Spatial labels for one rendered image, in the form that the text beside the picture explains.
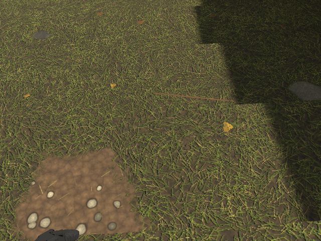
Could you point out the robot left hand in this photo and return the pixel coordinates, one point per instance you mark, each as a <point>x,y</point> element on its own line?
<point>59,235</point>

